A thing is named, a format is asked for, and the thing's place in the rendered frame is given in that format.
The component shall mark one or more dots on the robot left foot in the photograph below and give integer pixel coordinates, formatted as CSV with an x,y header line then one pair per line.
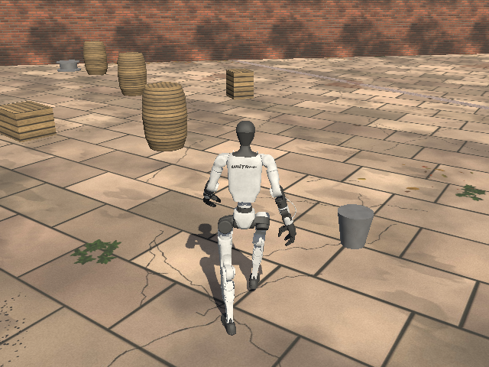
x,y
230,327

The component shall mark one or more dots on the humanoid robot torso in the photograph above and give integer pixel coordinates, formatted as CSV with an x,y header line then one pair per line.
x,y
244,184

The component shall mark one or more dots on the right robot upper arm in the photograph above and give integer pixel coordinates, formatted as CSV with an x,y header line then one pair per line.
x,y
272,173

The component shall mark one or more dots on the left robot upper arm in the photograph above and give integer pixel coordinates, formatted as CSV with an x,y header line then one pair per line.
x,y
217,168

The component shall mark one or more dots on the robot right hand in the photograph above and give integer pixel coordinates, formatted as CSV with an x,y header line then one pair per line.
x,y
292,232

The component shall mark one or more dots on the robot left hand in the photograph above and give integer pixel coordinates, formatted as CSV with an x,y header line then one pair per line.
x,y
214,197

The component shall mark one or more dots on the robot right forearm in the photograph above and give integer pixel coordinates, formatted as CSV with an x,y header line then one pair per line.
x,y
281,202

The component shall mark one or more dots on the robot left forearm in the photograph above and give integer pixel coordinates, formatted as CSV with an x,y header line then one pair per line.
x,y
207,194

